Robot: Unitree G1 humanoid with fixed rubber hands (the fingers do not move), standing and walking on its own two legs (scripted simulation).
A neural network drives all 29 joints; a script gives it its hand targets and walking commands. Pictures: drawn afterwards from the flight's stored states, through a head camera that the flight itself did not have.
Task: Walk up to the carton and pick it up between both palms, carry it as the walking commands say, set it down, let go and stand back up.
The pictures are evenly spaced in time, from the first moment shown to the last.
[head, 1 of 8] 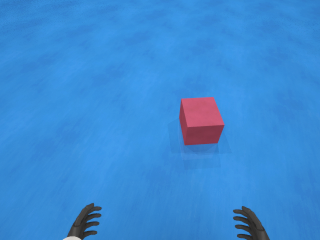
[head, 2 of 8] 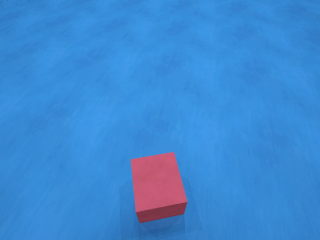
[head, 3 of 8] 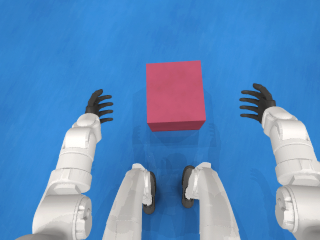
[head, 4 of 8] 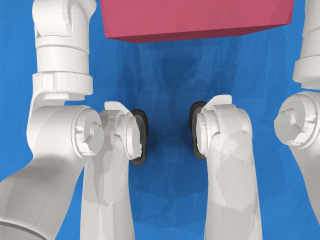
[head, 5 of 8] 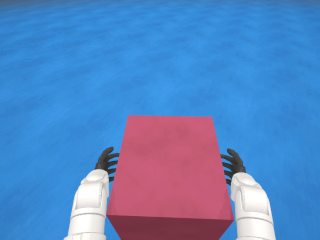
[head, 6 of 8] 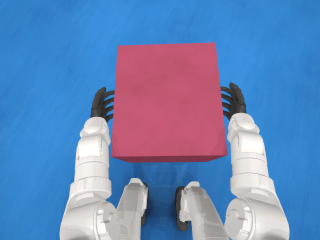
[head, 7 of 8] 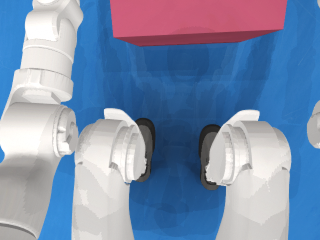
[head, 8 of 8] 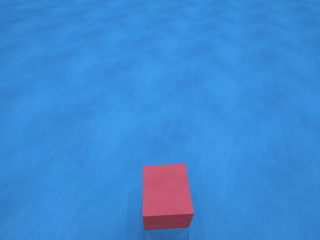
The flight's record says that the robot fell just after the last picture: no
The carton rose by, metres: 0.72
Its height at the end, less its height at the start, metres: +0.00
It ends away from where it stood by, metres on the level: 0.02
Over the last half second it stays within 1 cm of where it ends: yes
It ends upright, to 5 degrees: yes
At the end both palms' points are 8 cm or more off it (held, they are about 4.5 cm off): yes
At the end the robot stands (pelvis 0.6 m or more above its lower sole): yes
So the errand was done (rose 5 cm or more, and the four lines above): yes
